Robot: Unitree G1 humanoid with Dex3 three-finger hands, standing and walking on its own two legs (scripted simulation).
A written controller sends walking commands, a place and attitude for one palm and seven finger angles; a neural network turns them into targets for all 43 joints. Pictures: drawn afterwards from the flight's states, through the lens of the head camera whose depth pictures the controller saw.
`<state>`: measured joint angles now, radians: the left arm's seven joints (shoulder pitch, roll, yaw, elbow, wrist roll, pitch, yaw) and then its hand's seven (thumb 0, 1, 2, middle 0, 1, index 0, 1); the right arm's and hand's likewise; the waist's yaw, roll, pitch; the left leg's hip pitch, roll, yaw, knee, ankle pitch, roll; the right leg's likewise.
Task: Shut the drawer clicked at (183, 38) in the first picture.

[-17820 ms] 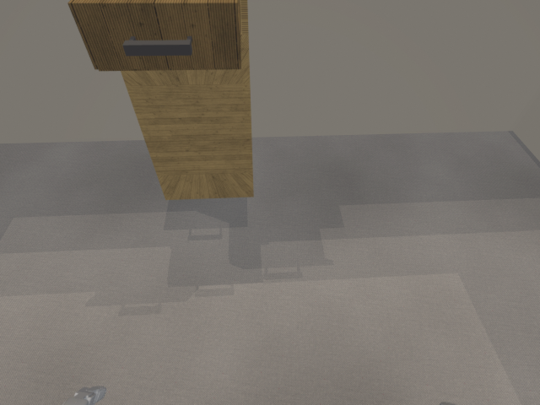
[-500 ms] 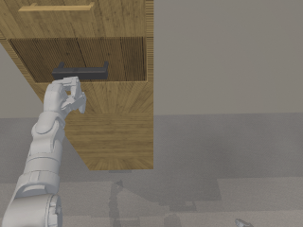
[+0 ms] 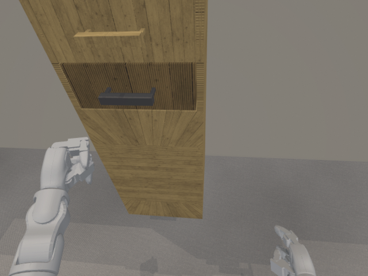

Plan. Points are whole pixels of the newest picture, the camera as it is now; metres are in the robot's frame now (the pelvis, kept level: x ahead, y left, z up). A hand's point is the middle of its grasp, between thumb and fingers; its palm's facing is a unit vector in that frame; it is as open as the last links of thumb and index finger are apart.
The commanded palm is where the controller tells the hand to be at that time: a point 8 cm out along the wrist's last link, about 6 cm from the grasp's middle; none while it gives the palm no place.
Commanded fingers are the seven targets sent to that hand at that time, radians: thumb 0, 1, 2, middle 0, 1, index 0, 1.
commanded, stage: draw the hand back to the body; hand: left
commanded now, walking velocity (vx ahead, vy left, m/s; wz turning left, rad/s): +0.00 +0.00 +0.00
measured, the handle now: (128, 94) +0.57 +0.21 +0.11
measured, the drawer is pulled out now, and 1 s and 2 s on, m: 0.00 0.00 0.00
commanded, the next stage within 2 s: step back with the hand held close in 0.70 s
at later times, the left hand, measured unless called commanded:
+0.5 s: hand (52, 201) +0.20 +0.24 +0.15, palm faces +0.35 -0.85 -0.39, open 3.3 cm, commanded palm +0.14 +0.28 +0.18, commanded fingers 0.00 0.90 0.90 -1.40 -1.60 -1.40 -1.60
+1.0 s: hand (37, 198) +0.20 +0.26 +0.16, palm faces +0.33 -0.82 -0.46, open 3.3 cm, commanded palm +0.14 +0.30 +0.18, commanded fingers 0.00 0.90 0.90 -1.40 -1.60 -1.40 -1.60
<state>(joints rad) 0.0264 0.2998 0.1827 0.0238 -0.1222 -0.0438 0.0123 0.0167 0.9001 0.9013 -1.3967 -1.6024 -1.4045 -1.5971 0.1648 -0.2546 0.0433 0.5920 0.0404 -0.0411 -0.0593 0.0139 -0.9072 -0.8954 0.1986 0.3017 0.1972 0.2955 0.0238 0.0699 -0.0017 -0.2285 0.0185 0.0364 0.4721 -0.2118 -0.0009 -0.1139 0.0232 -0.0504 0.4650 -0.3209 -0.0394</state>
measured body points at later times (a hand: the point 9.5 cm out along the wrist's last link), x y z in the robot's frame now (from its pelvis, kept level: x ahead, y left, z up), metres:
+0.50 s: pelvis +0.01 +0.00 +0.01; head -0.01 -0.03 +0.45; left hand +0.18 +0.28 +0.17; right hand +0.19 -0.23 -0.09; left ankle +0.03 +0.12 -0.74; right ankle -0.04 -0.09 -0.74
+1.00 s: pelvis +0.01 +0.02 +0.00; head +0.02 +0.00 +0.45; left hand +0.18 +0.30 +0.18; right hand +0.20 -0.21 -0.08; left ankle +0.03 +0.12 -0.74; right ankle -0.04 -0.09 -0.74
